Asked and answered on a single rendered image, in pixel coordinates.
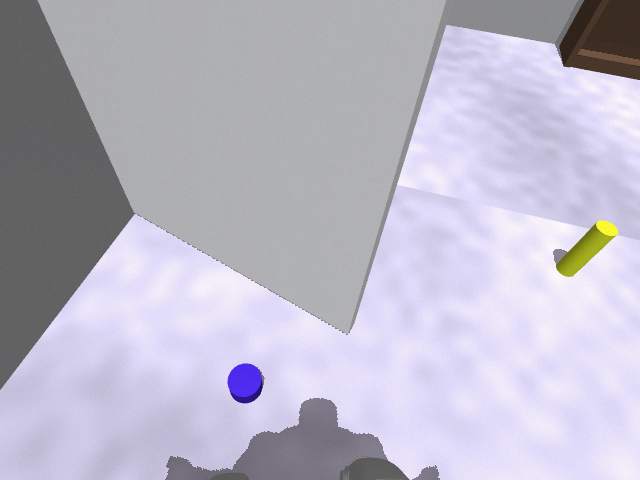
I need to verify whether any bookshelf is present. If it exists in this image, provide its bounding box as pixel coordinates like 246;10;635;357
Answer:
559;0;640;80

